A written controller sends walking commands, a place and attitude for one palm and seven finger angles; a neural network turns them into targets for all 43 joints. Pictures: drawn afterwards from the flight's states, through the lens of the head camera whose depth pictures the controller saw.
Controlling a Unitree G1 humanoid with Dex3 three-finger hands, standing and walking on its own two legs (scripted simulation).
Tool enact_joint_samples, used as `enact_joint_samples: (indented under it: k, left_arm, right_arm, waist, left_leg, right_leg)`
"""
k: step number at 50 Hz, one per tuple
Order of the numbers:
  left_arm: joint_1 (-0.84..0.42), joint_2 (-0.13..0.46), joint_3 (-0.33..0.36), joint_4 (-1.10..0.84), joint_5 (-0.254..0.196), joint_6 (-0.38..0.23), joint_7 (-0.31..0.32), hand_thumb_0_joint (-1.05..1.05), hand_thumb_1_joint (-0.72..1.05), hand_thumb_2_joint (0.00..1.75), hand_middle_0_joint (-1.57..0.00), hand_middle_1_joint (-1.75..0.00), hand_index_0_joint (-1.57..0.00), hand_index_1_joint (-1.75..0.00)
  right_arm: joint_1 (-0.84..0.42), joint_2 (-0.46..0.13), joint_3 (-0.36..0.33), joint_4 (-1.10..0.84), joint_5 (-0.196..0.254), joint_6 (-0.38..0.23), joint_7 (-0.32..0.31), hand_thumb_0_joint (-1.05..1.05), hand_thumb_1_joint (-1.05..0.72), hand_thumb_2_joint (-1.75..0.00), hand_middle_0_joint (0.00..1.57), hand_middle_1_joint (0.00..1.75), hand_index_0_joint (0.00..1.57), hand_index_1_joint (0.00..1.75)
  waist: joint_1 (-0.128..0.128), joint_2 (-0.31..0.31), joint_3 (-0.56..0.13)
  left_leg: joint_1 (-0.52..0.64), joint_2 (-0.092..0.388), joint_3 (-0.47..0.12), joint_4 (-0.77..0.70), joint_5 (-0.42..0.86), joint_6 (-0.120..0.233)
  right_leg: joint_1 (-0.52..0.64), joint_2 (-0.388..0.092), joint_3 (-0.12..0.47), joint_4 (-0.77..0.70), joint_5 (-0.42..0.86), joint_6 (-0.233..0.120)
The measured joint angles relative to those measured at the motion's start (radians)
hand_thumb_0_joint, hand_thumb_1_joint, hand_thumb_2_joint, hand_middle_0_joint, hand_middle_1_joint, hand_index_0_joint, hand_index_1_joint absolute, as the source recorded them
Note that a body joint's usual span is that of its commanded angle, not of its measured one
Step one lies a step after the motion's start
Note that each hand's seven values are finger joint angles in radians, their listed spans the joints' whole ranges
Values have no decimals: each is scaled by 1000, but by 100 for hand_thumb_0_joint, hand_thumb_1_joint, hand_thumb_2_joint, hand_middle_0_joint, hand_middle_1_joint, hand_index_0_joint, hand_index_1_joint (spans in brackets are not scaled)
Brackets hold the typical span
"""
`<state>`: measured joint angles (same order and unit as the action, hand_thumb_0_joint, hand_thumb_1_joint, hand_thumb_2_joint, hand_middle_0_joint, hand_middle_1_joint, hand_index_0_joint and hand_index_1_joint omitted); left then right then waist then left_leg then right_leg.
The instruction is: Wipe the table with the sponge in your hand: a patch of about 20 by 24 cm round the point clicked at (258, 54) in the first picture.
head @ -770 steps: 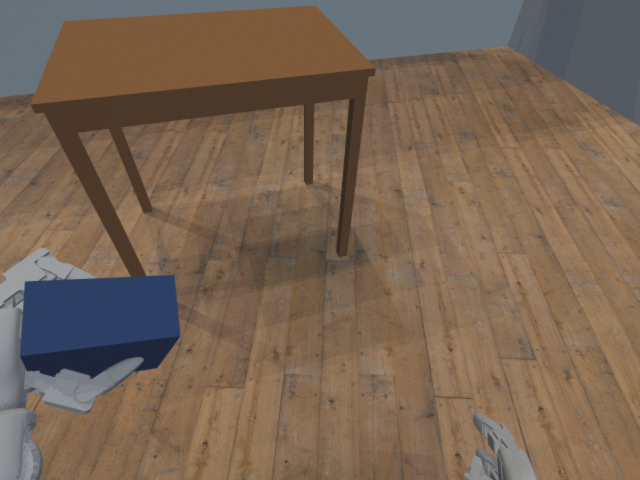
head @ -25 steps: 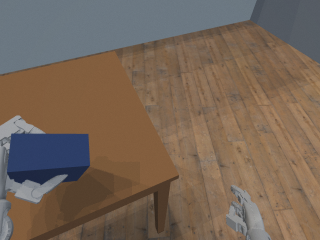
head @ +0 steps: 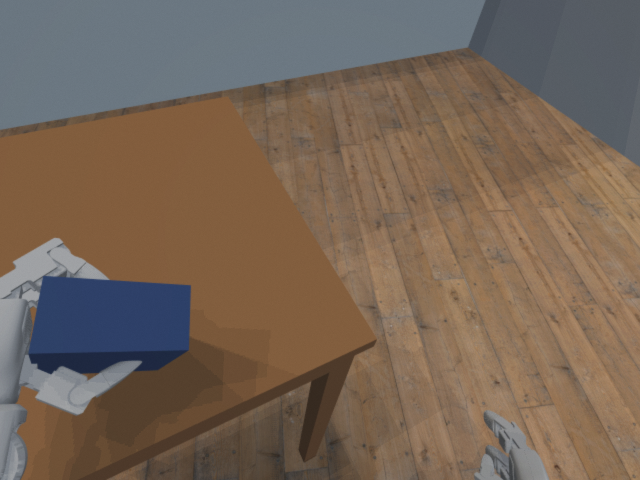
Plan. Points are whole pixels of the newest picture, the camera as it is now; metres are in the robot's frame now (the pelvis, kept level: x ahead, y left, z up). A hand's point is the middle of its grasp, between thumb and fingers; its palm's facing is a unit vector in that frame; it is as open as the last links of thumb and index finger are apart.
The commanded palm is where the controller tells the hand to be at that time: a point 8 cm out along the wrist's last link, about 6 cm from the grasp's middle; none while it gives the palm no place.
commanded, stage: come to a stop and stand still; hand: left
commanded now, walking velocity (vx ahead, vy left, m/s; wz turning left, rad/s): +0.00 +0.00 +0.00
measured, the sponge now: (131, 331) +0.23 +0.20 +0.12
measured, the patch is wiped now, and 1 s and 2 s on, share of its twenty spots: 0.00 0.00 0.00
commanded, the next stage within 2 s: look again from close up in 0.46 s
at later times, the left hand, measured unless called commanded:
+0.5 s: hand (20, 296) +0.24 +0.28 +0.16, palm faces +0.39 -0.84 -0.38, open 9.7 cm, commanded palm +0.17 +0.32 +0.18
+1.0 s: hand (31, 318) +0.22 +0.27 +0.16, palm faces +0.41 -0.84 -0.36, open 9.7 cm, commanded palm +0.16 +0.30 +0.18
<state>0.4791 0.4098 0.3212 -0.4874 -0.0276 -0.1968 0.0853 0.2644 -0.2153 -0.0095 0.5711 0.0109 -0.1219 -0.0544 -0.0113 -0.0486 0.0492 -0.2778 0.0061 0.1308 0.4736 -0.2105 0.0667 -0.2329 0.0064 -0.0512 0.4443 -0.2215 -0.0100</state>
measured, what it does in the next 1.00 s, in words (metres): stands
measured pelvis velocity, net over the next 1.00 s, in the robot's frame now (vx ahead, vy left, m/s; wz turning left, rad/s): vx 0.00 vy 0.01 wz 0.03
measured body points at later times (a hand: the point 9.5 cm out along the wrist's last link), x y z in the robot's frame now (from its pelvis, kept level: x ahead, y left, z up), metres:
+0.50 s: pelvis +0.02 +0.03 +0.00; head +0.05 +0.06 +0.45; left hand +0.21 +0.33 +0.18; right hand +0.22 -0.17 -0.06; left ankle +0.03 +0.07 -0.74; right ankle +0.01 -0.12 -0.74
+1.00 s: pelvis +0.00 +0.01 +0.00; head +0.02 +0.03 +0.45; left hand +0.19 +0.31 +0.18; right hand +0.17 -0.22 -0.07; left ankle +0.03 +0.07 -0.74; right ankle +0.01 -0.12 -0.74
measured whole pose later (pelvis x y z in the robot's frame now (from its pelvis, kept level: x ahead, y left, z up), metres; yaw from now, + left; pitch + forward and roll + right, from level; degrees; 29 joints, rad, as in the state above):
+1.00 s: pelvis +0.00 +0.01 +0.00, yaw +2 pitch -1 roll -2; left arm 0.43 0.37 0.33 -0.47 -0.04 -0.17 0.13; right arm 0.24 -0.20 0.01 0.58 0.02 -0.11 -0.06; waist 0.01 -0.01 0.04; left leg -0.23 -0.01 0.10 0.44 -0.20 0.08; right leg -0.15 -0.01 -0.08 0.37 -0.20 0.01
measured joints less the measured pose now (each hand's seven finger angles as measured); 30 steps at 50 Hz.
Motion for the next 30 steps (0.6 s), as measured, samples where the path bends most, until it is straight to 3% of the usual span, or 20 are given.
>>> enact_joint_samples:
  k: [4, 7, 12, 16, 20, 30]
  left_arm:
    - [-59, 22, 67, 18, 2, -8, 17, 0, -47, 105, -78, -136, -78, -136]
    - [-84, 1, 90, 10, 0, -15, 31, 0, -47, 105, -78, -136, -78, -136]
    - [-80, -43, 46, -9, 7, -11, 30, 0, -47, 105, -78, -136, -78, -136]
    - [-78, -43, 18, -11, 9, 11, 21, 0, -47, 105, -78, -137, -78, -136]
    - [-77, -20, 25, -28, 3, 25, 18, 0, -47, 105, -78, -137, -78, -136]
    - [-54, -23, 36, -31, -14, 27, 29, 0, -47, 105, -78, -137, -78, -136]
  right_arm:
    - [-2, 14, 5, 8, -1, -20, 0, 2, -90, -90, 20, 30, 20, 30]
    - [-18, 24, 14, 21, -1, -36, 12, 2, -90, -90, 20, 30, 20, 30]
    - [-58, 42, 29, 23, -6, -38, 27, 2, -90, -90, 20, 30, 20, 30]
    - [-93, 58, 36, 5, -8, -24, 30, 2, -90, -90, 20, 30, 21, 30]
    - [-111, 68, 40, -18, -11, -12, 32, 1, -90, -90, 20, 30, 21, 30]
    - [-77, 43, 34, -8, 0, 22, 22, 1, -90, -90, 20, 30, 21, 30]
  waist:
    - [14, -7, 13]
    - [26, 2, 13]
    - [35, 9, 8]
    - [36, 4, 18]
    - [37, -3, 32]
    - [40, 22, 14]
  left_leg:
    - [4, -17, -10, 9, -12, 13]
    - [10, -21, -13, 12, -22, 19]
    - [23, -30, -10, 13, -37, 27]
    - [34, -39, -7, 13, -42, 33]
    - [43, -47, -4, 10, -40, 35]
    - [43, -33, -23, 3, -28, 26]
  right_leg:
    - [11, -16, -9, 8, -13, 14]
    - [28, -20, -12, -10, -13, 24]
    - [48, -28, -9, -26, -16, 37]
    - [52, -37, -5, -12, -27, 36]
    - [51, -44, -3, 8, -39, 24]
    - [82, -29, -21, -55, -1, 41]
